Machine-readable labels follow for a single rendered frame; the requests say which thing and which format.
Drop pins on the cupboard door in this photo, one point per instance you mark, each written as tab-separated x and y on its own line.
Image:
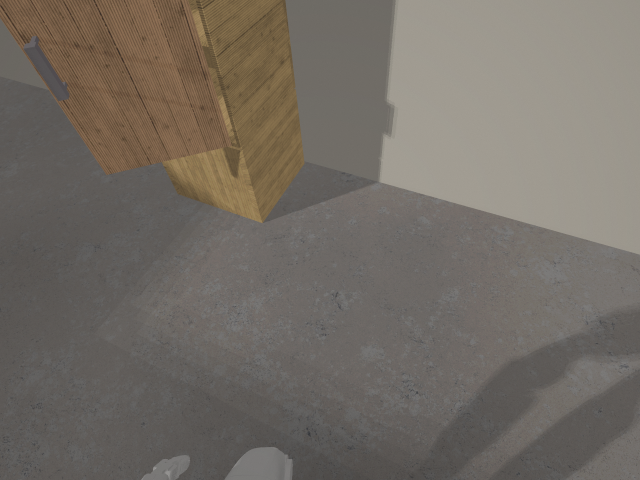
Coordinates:
140	90

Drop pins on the robot left thigh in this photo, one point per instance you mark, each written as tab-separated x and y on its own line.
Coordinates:
262	463

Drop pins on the left robot hand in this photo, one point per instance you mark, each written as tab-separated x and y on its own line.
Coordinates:
169	469

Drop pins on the handle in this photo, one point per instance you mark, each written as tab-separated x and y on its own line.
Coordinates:
44	67

